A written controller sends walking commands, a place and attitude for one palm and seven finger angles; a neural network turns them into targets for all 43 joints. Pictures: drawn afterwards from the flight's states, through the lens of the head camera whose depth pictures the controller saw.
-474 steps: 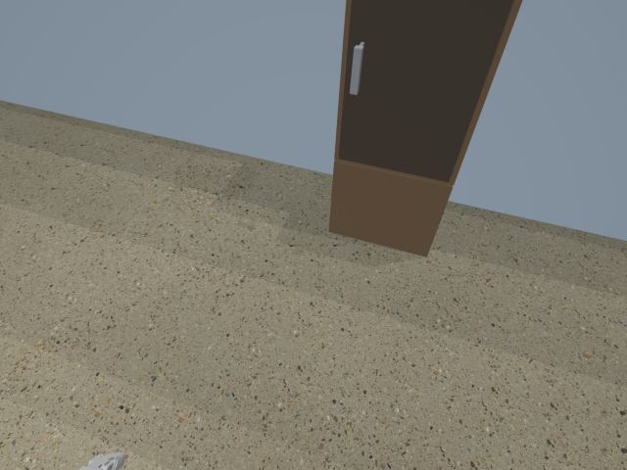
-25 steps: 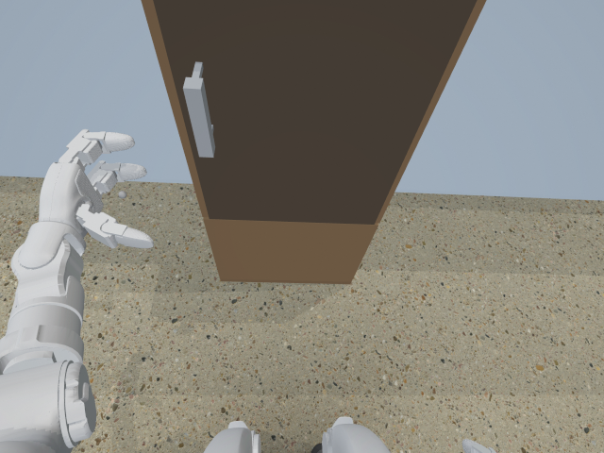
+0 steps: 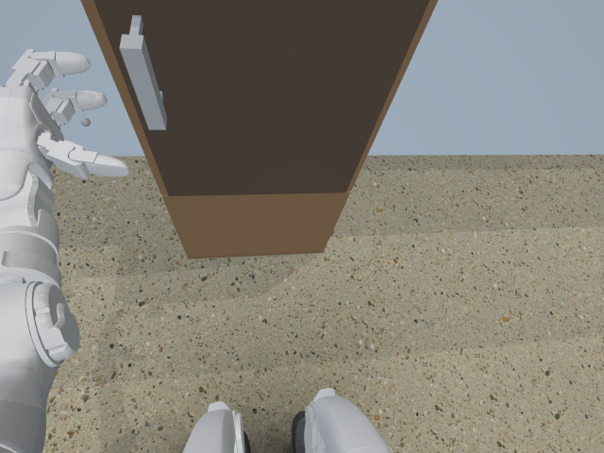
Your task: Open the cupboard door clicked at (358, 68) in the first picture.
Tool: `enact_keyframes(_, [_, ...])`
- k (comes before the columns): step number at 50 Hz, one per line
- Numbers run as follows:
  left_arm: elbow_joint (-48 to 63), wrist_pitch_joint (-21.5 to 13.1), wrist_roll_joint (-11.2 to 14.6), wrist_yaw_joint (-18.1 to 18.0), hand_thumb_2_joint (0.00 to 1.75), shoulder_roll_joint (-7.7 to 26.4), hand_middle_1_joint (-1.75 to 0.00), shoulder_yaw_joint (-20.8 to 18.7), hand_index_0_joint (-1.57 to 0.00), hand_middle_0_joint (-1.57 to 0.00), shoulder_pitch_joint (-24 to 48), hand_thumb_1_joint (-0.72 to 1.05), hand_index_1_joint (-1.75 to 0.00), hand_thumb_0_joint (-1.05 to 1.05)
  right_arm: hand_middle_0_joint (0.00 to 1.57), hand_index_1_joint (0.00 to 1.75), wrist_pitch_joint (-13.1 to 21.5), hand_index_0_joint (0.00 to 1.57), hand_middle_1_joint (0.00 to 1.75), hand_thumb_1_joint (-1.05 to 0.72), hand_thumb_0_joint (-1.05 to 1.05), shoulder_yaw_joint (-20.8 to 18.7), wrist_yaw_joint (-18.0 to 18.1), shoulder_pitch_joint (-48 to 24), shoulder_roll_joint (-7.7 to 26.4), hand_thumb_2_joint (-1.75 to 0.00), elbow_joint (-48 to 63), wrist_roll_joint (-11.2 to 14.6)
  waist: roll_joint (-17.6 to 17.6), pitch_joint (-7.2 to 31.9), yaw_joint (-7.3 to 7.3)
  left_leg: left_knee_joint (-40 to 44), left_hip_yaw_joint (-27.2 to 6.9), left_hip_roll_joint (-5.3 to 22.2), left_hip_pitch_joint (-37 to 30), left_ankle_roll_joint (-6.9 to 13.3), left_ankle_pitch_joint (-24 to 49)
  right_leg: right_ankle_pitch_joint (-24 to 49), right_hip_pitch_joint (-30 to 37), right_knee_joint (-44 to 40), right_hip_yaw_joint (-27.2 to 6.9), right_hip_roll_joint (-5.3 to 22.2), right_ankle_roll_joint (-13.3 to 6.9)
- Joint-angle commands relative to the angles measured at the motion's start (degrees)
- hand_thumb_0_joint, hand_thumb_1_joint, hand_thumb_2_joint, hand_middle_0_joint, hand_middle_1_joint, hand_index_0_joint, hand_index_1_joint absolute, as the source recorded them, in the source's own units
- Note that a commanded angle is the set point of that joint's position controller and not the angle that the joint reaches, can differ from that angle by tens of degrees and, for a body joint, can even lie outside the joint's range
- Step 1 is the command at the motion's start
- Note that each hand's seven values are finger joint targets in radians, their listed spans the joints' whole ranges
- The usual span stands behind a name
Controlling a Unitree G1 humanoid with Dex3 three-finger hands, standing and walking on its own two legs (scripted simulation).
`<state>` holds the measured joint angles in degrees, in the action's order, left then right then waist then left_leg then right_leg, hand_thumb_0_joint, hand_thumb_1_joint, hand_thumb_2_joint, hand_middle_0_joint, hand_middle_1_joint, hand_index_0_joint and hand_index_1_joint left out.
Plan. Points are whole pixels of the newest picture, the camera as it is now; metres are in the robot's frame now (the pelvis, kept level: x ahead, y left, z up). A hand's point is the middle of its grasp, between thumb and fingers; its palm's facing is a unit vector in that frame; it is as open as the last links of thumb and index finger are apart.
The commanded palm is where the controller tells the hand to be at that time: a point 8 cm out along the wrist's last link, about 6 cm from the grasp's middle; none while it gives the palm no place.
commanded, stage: move the hooked fingers beside the handle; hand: left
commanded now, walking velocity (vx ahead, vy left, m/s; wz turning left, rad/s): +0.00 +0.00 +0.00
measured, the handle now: (147, 76) +0.60 +0.16 +0.08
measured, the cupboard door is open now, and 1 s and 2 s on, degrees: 0 0 0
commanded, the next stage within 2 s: slide the fingers in behind the handle in 1.08 s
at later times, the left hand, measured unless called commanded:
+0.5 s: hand (82, 111) +0.54 +0.24 +0.07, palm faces +0.03 -1.00 +0.00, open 14.0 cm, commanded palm +0.53 +0.27 +0.07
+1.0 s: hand (88, 110) +0.54 +0.22 +0.08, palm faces +0.03 -1.00 -0.02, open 14.0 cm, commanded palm +0.52 +0.26 +0.07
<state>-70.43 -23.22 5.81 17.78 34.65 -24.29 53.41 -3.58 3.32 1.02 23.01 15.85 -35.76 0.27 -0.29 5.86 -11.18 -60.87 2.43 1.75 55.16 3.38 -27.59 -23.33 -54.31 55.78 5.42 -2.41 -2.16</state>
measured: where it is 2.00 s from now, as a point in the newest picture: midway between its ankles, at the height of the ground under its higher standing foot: outside the picture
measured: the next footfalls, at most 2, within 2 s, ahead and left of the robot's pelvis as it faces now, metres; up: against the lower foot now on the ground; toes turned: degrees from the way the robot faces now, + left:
none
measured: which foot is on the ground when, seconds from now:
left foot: down 0.00-1.00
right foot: down 0.00-1.00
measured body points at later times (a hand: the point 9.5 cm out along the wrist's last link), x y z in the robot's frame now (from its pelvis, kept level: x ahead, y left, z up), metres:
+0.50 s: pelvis +0.02 +0.00 +0.00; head +0.17 +0.03 +0.42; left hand +0.54 +0.29 +0.07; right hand -0.02 -0.26 -0.09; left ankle +0.01 +0.08 -0.67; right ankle +0.03 -0.10 -0.67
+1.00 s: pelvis +0.01 +0.01 +0.00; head +0.15 +0.04 +0.42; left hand +0.53 +0.28 +0.08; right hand +0.00 -0.25 -0.10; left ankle +0.01 +0.08 -0.67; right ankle +0.03 -0.10 -0.67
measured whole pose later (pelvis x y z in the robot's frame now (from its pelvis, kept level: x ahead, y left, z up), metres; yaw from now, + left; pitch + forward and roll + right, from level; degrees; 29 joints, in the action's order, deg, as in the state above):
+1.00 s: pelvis +0.01 +0.01 +0.00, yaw -1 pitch +23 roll -5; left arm -70.5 -22.7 3.6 15.7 35.3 -24.1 55.2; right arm -6.3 3.7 -0.7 22.9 14.8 -34.2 -0.5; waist -1.1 6.1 -11.9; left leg -61.8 2.1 2.2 56.4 3.8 -28.9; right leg -23.7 -54.9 55.3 5.5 -3.0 -1.6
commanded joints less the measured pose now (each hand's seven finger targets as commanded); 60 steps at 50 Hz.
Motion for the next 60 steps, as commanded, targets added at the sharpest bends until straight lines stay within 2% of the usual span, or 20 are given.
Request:
enact_keyframes(1, [8.64, -2.18, -0.39, 0.25, 0.30, 17.81, -1.20, -1.75, -0.30, -0.30, 28.88, -0.50, -1.20, 0.00, 0.20, 0.30, 0.49, 0.20, 0.30, -0.90, 0.00, -3.48, 1.01, 10.47, 11.89, -0.90, 2.65, -0.62, -10.45, 25.29, -0.92, 6.63, -7.30, 0.12, -18.82, -1.47, 21.01, 12.51, 8.62, -5.29, -4.35, -0.63, 0.65])
enact_keyframes(5, [8.19, -1.22, -0.65, 0.22, 0.30, 21.43, -1.20, -3.85, -0.30, -0.30, 30.46, -0.50, -1.20, 0.00, 0.20, 0.30, -0.05, 0.20, 0.30, -0.90, 0.00, -3.24, 0.99, 11.68, 12.21, -0.90, 2.98, -0.93, -9.65, 28.13, -1.47, 5.15, -6.63, 0.22, -17.05, -1.09, 22.93, 15.14, 10.40, -5.15, -4.88, -0.74, 1.07])
enact_keyframes(8, [7.38, -1.00, -1.32, 0.27, 0.30, 20.23, -1.20, -1.80, -0.30, -0.30, 34.05, -0.50, -1.20, 0.00, 0.20, 0.30, -0.27, 0.20, 0.30, -0.90, 0.00, -2.95, 0.82, 12.47, 12.06, -0.90, 2.76, -1.06, -11.10, 27.74, -3.10, 4.33, -6.85, 0.44, -16.90, -1.04, 23.31, 15.24, 8.20, -4.77, -4.82, -0.93, 1.19])
enact_keyframes(11, [7.93, -0.93, -1.63, 0.28, 0.30, 24.00, -1.20, -5.39, -0.30, -0.30, 29.95, -0.50, -1.20, 0.00, 0.20, 0.30, -0.49, 0.20, 0.30, -0.90, 0.00, -3.23, 0.55, 13.53, 12.54, -0.90, 3.31, -1.42, -12.50, 30.63, -1.16, 4.07, -6.65, 0.45, -18.00, -1.19, 26.81, 18.13, 10.47, -3.96, -4.73, -1.13, 0.75])
enact_keyframes(14, [9.80, -0.47, -1.47, 1.05, 0.30, 24.09, -1.20, -6.08, -0.30, -0.30, 24.98, -0.50, -1.20, 0.00, 0.20, 0.30, -1.03, 0.20, 0.30, -0.90, 0.00, -3.44, 0.09, 13.91, 12.21, -0.90, 4.17, -1.43, -12.52, 33.86, 0.44, 4.28, -5.86, 0.39, -18.50, -1.22, 30.35, 22.74, 14.46, -4.09, -5.05, -1.13, 0.92])
enact_keyframes(20, [12.93, 0.06, 0.40, 2.54, 0.30, 23.07, -1.20, -6.12, -0.30, -0.30, 23.95, -0.50, -1.20, 0.00, 0.20, 0.30, -2.03, 0.20, 0.30, -0.90, 0.00, -3.74, 0.01, 13.58, 11.89, -0.90, 4.57, -0.81, -9.95, 30.20, 0.02, 5.41, -4.76, 0.37, -16.57, -0.81, 28.66, 24.38, 17.10, -5.78, -5.33, -1.58, 1.21])
enact_keyframes(22, [14.61, -0.86, 0.51, 2.40, 0.30, 23.82, -1.20, -6.66, -0.30, -0.30, 26.08, -0.50, -1.20, 0.00, 0.20, 0.30, -2.02, 0.20, 0.30, -0.90, 0.00, -3.89, 0.11, 13.85, 11.93, -0.90, 4.08, -0.90, -11.38, 30.45, -0.22, 5.35, -5.17, 0.52, -18.67, -0.88, 29.11, 23.57, 15.54, -5.74, -5.21, -1.77, 1.06])
enact_keyframes(27, [15.37, -2.76, 0.62, 2.26, 0.30, 17.18, -1.20, -1.89, -0.30, -0.30, 27.53, -0.50, -1.20, 0.00, 0.20, 0.30, -2.08, 0.20, 0.30, -0.90, 0.00, -4.08, -0.20, 13.58, 11.34, -0.90, 2.11, -1.16, -16.82, 30.18, -1.39, 4.99, -7.15, 1.34, -28.33, -2.10, 35.36, 20.97, 7.64, -5.90, -3.84, -1.93, 0.71])
enact_keyframes(31, [11.64, -0.46, 1.34, 2.82, 0.30, 11.50, -1.20, 1.36, -0.30, -0.30, 23.29, -0.50, -1.20, 0.00, 0.20, 0.30, -2.66, 0.20, 0.30, -0.90, 0.00, -4.34, -0.40, 13.61, 11.43, -0.90, 1.98, -1.01, -14.75, 27.69, -1.55, 5.43, -8.16, 1.77, -30.33, -2.52, 39.21, 20.21, 5.05, -6.14, -2.75, -1.93, 0.63])
enact_keyframes(33, [10.01, 1.03, 1.29, 2.69, 0.30, 9.54, -1.20, 3.12, -0.30, -0.30, 23.20, -0.50, -1.20, 0.00, 0.20, 0.30, -2.92, 0.20, 0.30, -0.90, 0.00, -4.23, -0.49, 13.11, 11.31, -0.90, 2.10, -0.89, -13.23, 25.22, -1.80, 5.82, -8.26, 1.76, -28.68, -2.67, 38.11, 19.30, 4.15, -6.20, -2.40, -1.86, 0.81])
enact_keyframes(35, [10.38, 1.12, 1.42, 1.59, 0.30, 11.55, -1.20, 0.71, -0.30, -0.30, 22.38, -0.50, -1.20, 0.00, 0.20, 0.30, -2.99, 0.20, 0.30, -0.90, 0.00, -4.32, -0.49, 12.89, 11.50, -0.90, 2.82, -1.00, -10.65, 25.52, -1.00, 5.70, -7.56, 1.29, -25.94, -2.22, 35.54, 19.84, 6.33, -6.01, -2.75, -1.74, 0.83])
enact_keyframes(36, [11.73, 0.36, 1.31, 0.83, 0.30, 14.46, -1.20, -1.74, -0.30, -0.30, 22.10, -0.50, -1.20, 0.00, 0.20, 0.30, -2.85, 0.20, 0.30, -0.90, 0.00, -4.32, -0.37, 12.96, 11.69, -0.90, 3.27, -1.10, -11.55, 26.25, -0.05, 5.69, -7.74, 1.27, -26.15, -2.43, 36.93, 20.62, 7.15, -5.41, -2.78, -1.65, 0.45])
enact_keyframes(42, [16.78, -4.76, -0.68, -2.85, 0.30, 17.55, -1.20, -3.66, -0.30, -0.30, 26.54, -0.50, -1.20, 0.00, 0.20, 0.30, -2.09, 0.20, 0.30, -0.90, 0.00, -4.37, -0.80, 11.38, 11.16, -0.90, 3.90, -1.36, -11.68, 30.01, 0.12, 5.05, -7.67, 1.10, -26.08, -2.73, 34.81, 20.30, 9.25, -4.27, -3.64, -1.65, 0.72])
enact_keyframes(45, [15.01, -4.79, -1.54, -2.83, 0.30, 16.10, -1.20, -1.70, -0.30, -0.30, 28.68, -0.50, -1.20, 0.00, 0.20, 0.30, -2.19, 0.20, 0.30, -0.90, 0.00, -4.04, -0.84, 10.92, 11.10, -0.90, 3.38, -1.21, -14.17, 28.77, -0.61, 5.45, -8.09, 1.11, -26.72, -3.11, 32.41, 17.32, 6.92, -4.53, -3.37, -1.53, 0.69])
enact_keyframes(47, [12.57, -3.63, -1.37, -2.05, 0.30, 14.72, -1.20, -0.63, -0.30, -0.30, 27.96, -0.50, -1.20, 0.00, 0.20, 0.30, -2.25, 0.20, 0.30, -0.90, 0.00, -4.02, -0.71, 11.20, 11.36, -0.90, 2.93, -1.06, -13.66, 28.91, -1.11, 5.38, -8.47, 1.32, -27.68, -3.19, 32.50, 16.39, 5.42, -4.77, -3.12, -1.62, 0.72])
enact_keyframes(50, [8.48, -1.46, -1.00, -1.02, 0.30, 13.31, -1.20, 1.15, -0.30, -0.30, 28.47, -0.50, -1.20, 0.00, 0.20, 0.30, -2.26, 0.20, 0.30, -0.90, 0.00, -3.66, -0.35, 11.35, 11.67, -0.90, 2.81, -0.85, -10.76, 24.77, -2.44, 6.31, -8.25, 0.92, -23.16, -2.34, 25.29, 13.72, 5.40, -5.71, -3.07, -1.56, 0.77])
enact_keyframes(52, [8.26, -1.07, -0.34, -0.36, 0.30, 12.75, -1.20, 1.16, -0.30, -0.30, 28.09, -0.50, -1.20, 0.00, 0.20, 0.30, -1.93, 0.20, 0.30, -0.90, 0.00, -3.61, -0.18, 11.62, 11.73, -0.90, 2.78, -0.91, -10.94, 25.59, -2.30, 6.18, -8.20, 0.93, -23.68, -2.22, 25.54, 13.83, 5.04, -5.74, -3.00, -1.54, 0.69])
enact_keyframes(55, [7.79, -1.16, -0.02, -0.42, 0.30, 16.44, -1.20, -1.53, -0.30, -0.30, 28.45, -0.50, -1.20, 0.00, 0.20, 0.30, -1.43, 0.20, 0.30, -0.90, 0.00, -3.39, 0.17, 11.94, 12.05, -0.90, 2.94, -1.00, -8.23, 25.47, -2.04, 5.79, -7.58, 0.57, -19.04, -1.56, 22.58, 13.45, 7.39, -5.62, -3.61, -1.43, 0.82])
enact_keyframes(59, [11.17, -3.02, -0.79, -0.68, 0.30, 18.63, -1.20, -2.66, -0.30, -0.30, 29.25, -0.50, -1.20, 0.00, 0.20, 0.30, -1.02, 0.20, 0.30, -0.90, 0.00, -3.47, -0.07, 12.23, 11.95, -0.90, 3.15, -1.38, -12.07, 28.65, -0.87, 5.38, -7.51, 0.58, -21.01, -1.90, 24.22, 14.13, 7.64, -4.95, -3.82, -1.36, 0.58])
enact_keyframes(60, [11.28, -3.12, -0.72, -0.63, 0.30, 16.36, -1.20, -1.07, -0.30, -0.30, 28.51, -0.50, -1.20, 0.00, 0.20, 0.30, -0.95, 0.20, 0.30, -0.90, 0.00, -3.40, -0.30, 12.05, 11.68, -0.90, 3.28, -1.32, -12.10, 28.73, -1.19, 5.32, -7.32, 0.51, -21.40, -1.85, 24.44, 14.29, 7.30, -5.07, -3.77, -1.43, 0.67])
